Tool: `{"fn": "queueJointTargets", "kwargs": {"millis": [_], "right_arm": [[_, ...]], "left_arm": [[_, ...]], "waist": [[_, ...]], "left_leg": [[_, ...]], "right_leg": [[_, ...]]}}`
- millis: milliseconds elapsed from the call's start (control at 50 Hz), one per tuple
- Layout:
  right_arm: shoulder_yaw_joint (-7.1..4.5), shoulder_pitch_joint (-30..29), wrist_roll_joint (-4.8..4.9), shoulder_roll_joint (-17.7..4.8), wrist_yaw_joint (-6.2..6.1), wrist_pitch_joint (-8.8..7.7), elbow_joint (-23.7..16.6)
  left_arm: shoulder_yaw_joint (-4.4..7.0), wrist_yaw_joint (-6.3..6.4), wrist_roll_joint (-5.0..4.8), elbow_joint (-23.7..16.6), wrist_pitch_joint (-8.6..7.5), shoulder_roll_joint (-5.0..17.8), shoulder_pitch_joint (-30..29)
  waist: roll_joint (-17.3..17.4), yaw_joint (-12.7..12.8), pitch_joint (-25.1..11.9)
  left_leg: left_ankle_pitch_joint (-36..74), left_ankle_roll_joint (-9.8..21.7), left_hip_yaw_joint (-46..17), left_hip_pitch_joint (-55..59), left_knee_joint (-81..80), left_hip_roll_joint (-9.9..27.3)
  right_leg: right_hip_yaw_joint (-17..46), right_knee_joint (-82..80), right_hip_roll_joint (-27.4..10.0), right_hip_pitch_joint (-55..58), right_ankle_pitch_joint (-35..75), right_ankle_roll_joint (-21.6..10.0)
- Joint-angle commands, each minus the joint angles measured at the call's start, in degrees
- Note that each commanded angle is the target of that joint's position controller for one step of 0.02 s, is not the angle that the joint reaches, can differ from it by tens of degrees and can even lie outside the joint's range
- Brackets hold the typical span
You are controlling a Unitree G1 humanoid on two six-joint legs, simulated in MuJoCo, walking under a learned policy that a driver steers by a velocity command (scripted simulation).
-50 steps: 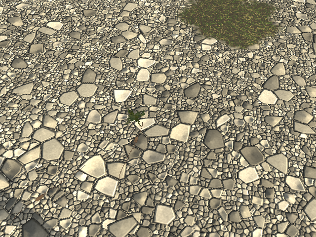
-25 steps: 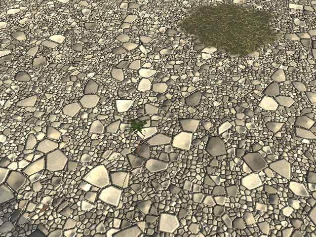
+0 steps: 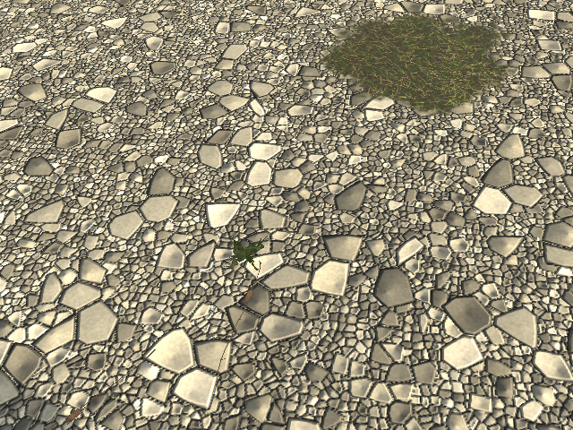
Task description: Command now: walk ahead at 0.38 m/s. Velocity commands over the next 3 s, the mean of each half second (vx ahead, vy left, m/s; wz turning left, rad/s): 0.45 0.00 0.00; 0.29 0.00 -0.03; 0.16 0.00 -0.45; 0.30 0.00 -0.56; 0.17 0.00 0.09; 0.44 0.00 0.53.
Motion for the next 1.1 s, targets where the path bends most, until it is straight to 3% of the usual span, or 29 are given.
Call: {"fn": "queueJointTargets", "kwargs": {"millis": [20,120,200,260,320,340,360,380,400,420,440,460,500,540,580,700,720,780,840,860,880,900,920,940,960,980,1000,1040,1100], "right_arm": [[-0.37,-7.3,-0.15,-2.8,1.47,-2.7,-5.4],[-0.51,-11.3,-0.38,-2.1,1.98,-1.53,-6.9],[0.49,-22.0,0.2,-0.6,1.94,-1.17,-11.3],[0.96,-25.5,0.7,-0.5,1.72,-1.2,-13.3],[-0.17,-18.1,0.75,-3.2,0.67,-1.66,-12.1],[-0.99,-10.4,0.9,-4.6,0.25,-2.11,-9.7],[-1.84,-1.4,0.67,-5.8,-0.24,-2.6,-6.7],[-3.15,7.0,-0.75,-9.8,-0.81,-2.88,-5.0],[-3.99,7.9,-1.78,-13.8,-0.5,-2.66,-5.4],[-3.93,3.9,0.86,-11.7,0.23,-2.25,-5.4],[-2.98,-2.8,1.44,-8.3,0.32,-2.47,-6.5],[-2.14,-5.7,1.27,-4.7,0.57,-3.14,-6.8],[-0.85,-5.4,0.89,-1.0,0.13,-4.2,-5.3],[-0.63,-2.0,0.89,-1.3,-0.16,-5.15,-3.8],[-0.8,0.4,0.98,-3.1,-0.29,-5.51,-3.0],[-0.12,6.9,1.17,-3.1,-0.34,-5.26,-2.1],[0.13,7.7,1.14,-2.7,-0.5,-5.24,-1.8],[0.7,10.5,0.68,-2.2,-1.13,-4.86,-0.3],[0.55,7.9,0.46,-3.2,-1.94,-4.64,-0.5],[0.32,6.3,1.2,-3.9,-1.99,-4.52,-0.6],[0.41,6.9,2.23,-3.7,-2.07,-4.72,-1.4],[1.57,16.0,4.47,2.8,-2.31,-4.16,-0.9],[0.82,17.1,5.14,0.2,-2.62,-2.97,1.0],[0.12,11.3,3.11,-1.6,-2.76,-2.22,-0.7],[-0.26,5.0,0.86,-1.9,-2.78,-1.75,-2.8],[-0.73,2.0,-0.3,-2.3,-2.67,-1.08,-4.0],[-0.93,1.9,-0.72,-2.0,-2.52,-0.06,-4.6],[-0.98,2.9,0.0,-0.3,-2.59,1.95,-5.2],[-1.55,0.2,0.55,-1.0,-3.26,4.51,-7.5]], "left_arm": [[1.12,0.04,-0.16,-0.4,-0.91,6.6,5.7],[-0.2,0.43,-0.51,2.0,-2.26,3.8,11.6],[-0.82,0.76,-0.28,2.2,-2.21,3.7,12.6],[-0.75,1.04,-0.18,2.7,-2.31,4.9,13.1],[-0.33,1.24,-0.26,2.5,-2.57,6.7,10.5],[-0.1,1.3,-0.25,2.3,-2.39,7.3,9.5],[0.08,1.2,-0.58,1.9,-2.15,7.8,8.2],[-0.42,0.83,-0.76,0.5,-2.09,5.9,8.7],[-1.32,0.11,-1.99,-0.2,-1.7,-1.2,15.6],[0.34,0.18,-0.8,-0.3,-1.38,5.1,11.1],[0.73,-0.01,-0.5,-2.6,-1.57,5.6,5.2],[0.77,-0.16,-0.26,-3.3,-1.87,5.1,2.2],[0.8,-0.66,0.74,-3.2,-0.73,3.0,2.8],[0.76,-1.19,0.93,-3.5,0.42,1.4,2.9],[0.92,-1.51,1.05,-5.2,1.25,1.7,-1.3],[0.37,-2.04,0.07,-11.1,1.3,1.8,-17.5],[0.1,-1.92,-0.06,-11.3,1.17,1.2,-18.7],[-0.45,-0.94,-0.32,-10.5,0.49,0.5,-18.4],[0.45,0.24,-0.08,-6.7,-0.66,3.5,-8.1],[0.93,0.58,0.44,-4.8,-1.63,4.5,-2.2],[1.73,0.92,1.48,-3.1,-2.61,7.9,3.2],[2.3,0.83,2.0,-2.5,-2.28,11.1,6.4],[0.96,0.25,-1.1,-3.3,-1.71,6.9,5.7],[0.84,0.35,-1.85,-4.7,-1.17,6.6,-0.3],[0.71,0.82,-1.68,-6.3,-0.52,5.9,-6.1],[0.7,1.31,-1.55,-6.7,0.04,5.9,-7.8],[0.98,1.62,-1.38,-6.8,0.75,6.4,-7.8],[1.58,1.37,-0.58,-7.9,1.83,7.3,-7.7],[2.36,0.97,0.11,-10.2,3.3,8.7,-9.9]], "waist": [[-4.8,0.5,9.9],[-6.5,0.6,6.7],[-7.3,2.1,8.8],[-8.5,2.4,9.2],[-8.6,-2.1,4.8],[-8.3,-5.2,0.7],[-7.4,-9.2,-3.6],[-2.8,-11.4,-9.3],[9.5,-6.2,-14.7],[2.0,-6.5,-11.8],[1.4,-3.8,-2.4],[-1.5,-2.6,1.9],[-1.2,1.0,3.5],[-0.5,2.0,3.4],[0.1,2.1,4.8],[0.9,-1.8,6.8],[0.7,-2.1,7.3],[2.4,-2.9,5.2],[4.9,1.1,1.4],[3.4,4.6,-0.2],[0.3,5.5,-4.4],[-11.7,2.7,-15.4],[-7.2,3.0,-23.7],[-6.3,2.2,-16.9],[-5.5,1.4,-9.5],[-4.6,0.3,-5.2],[-4.6,-0.8,-4.1],[-3.4,-1.9,-5.9],[-5.6,-2.5,-6.7]], "left_leg": [[7.1,0.4,-0.5,-26.0,11.7,4.3],[13.0,-2.4,4.5,-26.9,10.4,4.0],[16.5,-3.1,7.9,-24.6,-2.0,2.3],[18.2,-1.4,9.8,-18.1,-11.4,0.5],[16.4,2.1,9.8,-6.7,-14.9,-2.5],[16.0,3.3,9.2,0.3,-16.5,-3.6],[18.3,4.5,8.2,11.3,-20.6,-2.9],[8.3,6.9,-3.8,24.1,-21.9,8.0],[4.1,15.5,-34.6,35.7,-28.1,25.1],[-3.7,15.7,-39.6,30.4,-34.5,23.0],[-4.3,13.7,-29.9,21.5,-36.4,21.4],[2.9,12.1,-23.6,14.0,-38.4,18.9],[14.3,8.9,-14.3,6.0,-39.8,14.4],[21.5,8.5,-10.0,4.6,-40.3,13.0],[23.5,8.2,-7.0,4.7,-41.6,12.1],[33.8,5.4,-1.6,9.2,-42.2,9.3],[41.7,4.8,-0.2,10.0,-40.6,9.1],[59.6,2.5,2.7,13.6,-33.7,8.2],[65.8,1.4,1.3,16.2,-22.6,8.6],[60.6,0.5,2.1,15.6,-14.7,7.5],[43.8,-0.9,2.6,8.4,-5.3,5.2],[-5.5,-3.3,5.8,-4.5,15.0,-1.8],[-15.2,-4.1,-1.6,-4.4,20.1,-3.1],[-12.2,-4.9,-2.2,-6.9,21.3,-1.6],[-8.9,-4.9,-1.6,-9.3,21.2,-0.8],[-6.5,-5.1,-1.5,-10.0,20.0,0.1],[-4.8,-5.3,-1.2,-8.9,19.0,0.2],[-3.7,-5.9,-0.6,-7.6,19.4,-0.8],[-2.6,-6.4,-0.3,-7.9,18.5,-1.5]], "right_leg": [[26.1,-21.3,-17.9,10.0,-10.5,-6.4],[12.2,-18.1,-13.3,13.4,24.2,-5.3],[8.2,-18.4,-11.5,10.2,33.1,-5.2],[6.9,-18.1,-12.3,9.9,39.3,-5.3],[5.2,-8.6,-13.7,12.8,59.6,-4.1],[4.7,-0.1,-13.5,13.6,63.2,-3.6],[3.5,10.8,-12.2,9.7,58.2,-2.8],[2.1,26.8,-9.6,-0.8,38.8,-2.4],[1.0,49.5,1.5,-20.3,-10.9,-0.5],[7.7,53.8,0.1,-25.4,-8.9,-1.8],[7.3,51.7,-3.2,-27.9,-2.9,-2.2],[7.0,48.6,-5.0,-25.9,0.6,-2.2],[6.9,43.4,-7.1,-19.8,2.0,-1.1],[5.7,40.2,-7.4,-18.8,2.1,-0.1],[4.3,36.6,-8.1,-22.3,4.8,0.9],[0.0,17.8,-7.3,-26.6,16.7,2.8],[-1.1,14.5,-6.3,-25.3,17.9,2.8],[-3.2,8.6,-2.2,-19.3,19.5,2.0],[-1.9,3.6,0.8,-9.1,17.2,-0.2],[-1.2,-4.7,0.0,-2.6,25.1,-1.1],[3.7,-3.9,-7.1,9.4,49.1,-2.2],[18.7,5.8,-25.9,27.1,89.1,-13.3],[23.3,5.0,-28.5,27.0,96.7,-18.8],[20.7,0.3,-25.2,19.1,86.0,-18.3],[18.9,-2.8,-21.8,11.7,75.2,-16.5],[17.1,-4.7,-19.1,6.0,68.5,-14.7],[15.6,-5.8,-16.9,1.5,63.6,-13.4],[15.3,-6.2,-15.5,-1.9,57.5,-12.6],[16.5,-8.4,-13.9,-7.6,40.7,-11.4]]}}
